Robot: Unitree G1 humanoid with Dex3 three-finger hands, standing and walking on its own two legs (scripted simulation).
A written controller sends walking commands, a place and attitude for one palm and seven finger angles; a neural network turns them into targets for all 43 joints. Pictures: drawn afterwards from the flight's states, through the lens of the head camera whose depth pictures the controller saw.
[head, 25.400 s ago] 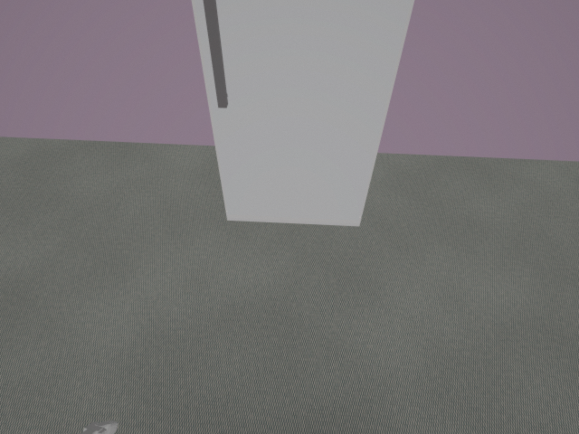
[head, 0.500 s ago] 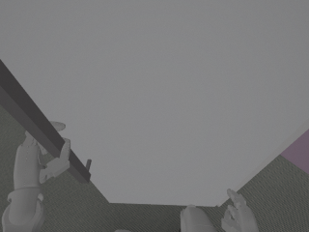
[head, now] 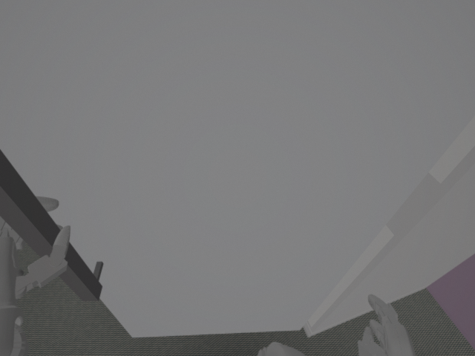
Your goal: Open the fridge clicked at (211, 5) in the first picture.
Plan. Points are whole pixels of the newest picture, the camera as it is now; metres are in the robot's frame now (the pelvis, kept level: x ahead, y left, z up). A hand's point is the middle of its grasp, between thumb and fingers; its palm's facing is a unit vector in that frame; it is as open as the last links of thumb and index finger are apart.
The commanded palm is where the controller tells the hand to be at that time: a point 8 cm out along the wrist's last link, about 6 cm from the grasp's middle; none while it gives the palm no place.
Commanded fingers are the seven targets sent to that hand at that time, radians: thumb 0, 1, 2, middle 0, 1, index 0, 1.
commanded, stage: walk backward, drawing the door open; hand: left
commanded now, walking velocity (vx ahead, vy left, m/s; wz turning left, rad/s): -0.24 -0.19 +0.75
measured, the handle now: (39, 206) +0.26 +0.29 +0.15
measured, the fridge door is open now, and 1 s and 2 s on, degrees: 73 78 79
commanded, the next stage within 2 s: stop walking and hold the door back in 0.12 s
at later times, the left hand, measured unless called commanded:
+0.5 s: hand out of the picture +0.08 +0.21 +0.11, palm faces +0.68 -0.60 -0.42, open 6.4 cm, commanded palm +0.06 +0.25 +0.11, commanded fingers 0.00 0.90 0.90 -0.45 -1.40 -0.45 -1.40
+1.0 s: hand (53, 282) +0.18 +0.24 +0.12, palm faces +0.61 -0.75 -0.24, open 6.3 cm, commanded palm +0.11 +0.27 +0.11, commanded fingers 0.00 0.90 0.90 -0.45 -1.40 -0.45 -1.40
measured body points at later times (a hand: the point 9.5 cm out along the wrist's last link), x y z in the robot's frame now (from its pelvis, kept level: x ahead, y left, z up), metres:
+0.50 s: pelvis -0.08 -0.15 +0.02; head -0.06 -0.22 +0.46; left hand +0.04 +0.24 +0.14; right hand +0.16 -0.35 -0.11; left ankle -0.12 +0.01 -0.61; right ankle -0.01 -0.24 -0.72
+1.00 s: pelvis -0.14 -0.13 +0.02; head -0.11 -0.11 +0.47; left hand +0.14 +0.28 +0.13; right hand +0.00 -0.37 -0.09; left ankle -0.18 -0.04 -0.72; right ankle -0.05 -0.24 -0.68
